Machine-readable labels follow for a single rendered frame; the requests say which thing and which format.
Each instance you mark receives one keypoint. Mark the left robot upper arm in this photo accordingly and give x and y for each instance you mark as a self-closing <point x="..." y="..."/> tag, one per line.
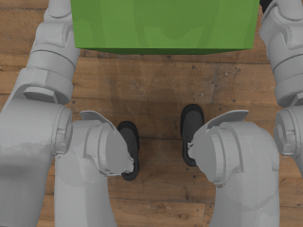
<point x="32" y="132"/>

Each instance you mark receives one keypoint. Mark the robot left foot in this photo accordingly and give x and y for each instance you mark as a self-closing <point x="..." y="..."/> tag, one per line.
<point x="129" y="132"/>

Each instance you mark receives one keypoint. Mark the robot right foot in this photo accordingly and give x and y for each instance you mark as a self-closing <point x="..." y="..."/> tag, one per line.
<point x="192" y="118"/>

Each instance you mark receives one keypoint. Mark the robot right hand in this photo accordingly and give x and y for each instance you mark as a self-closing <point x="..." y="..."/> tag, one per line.
<point x="264" y="4"/>

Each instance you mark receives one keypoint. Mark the robot foot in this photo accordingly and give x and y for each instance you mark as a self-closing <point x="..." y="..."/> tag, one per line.
<point x="129" y="132"/>
<point x="192" y="118"/>

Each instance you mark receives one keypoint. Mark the right robot upper arm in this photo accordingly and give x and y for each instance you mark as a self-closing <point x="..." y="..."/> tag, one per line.
<point x="288" y="134"/>

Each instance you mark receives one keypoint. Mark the robot right forearm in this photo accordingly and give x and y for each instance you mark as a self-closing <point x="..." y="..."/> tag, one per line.
<point x="282" y="31"/>

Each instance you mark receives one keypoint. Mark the carton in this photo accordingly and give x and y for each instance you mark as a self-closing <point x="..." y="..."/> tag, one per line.
<point x="164" y="27"/>

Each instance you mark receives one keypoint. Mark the robot left forearm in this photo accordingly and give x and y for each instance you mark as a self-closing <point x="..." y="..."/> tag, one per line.
<point x="52" y="59"/>

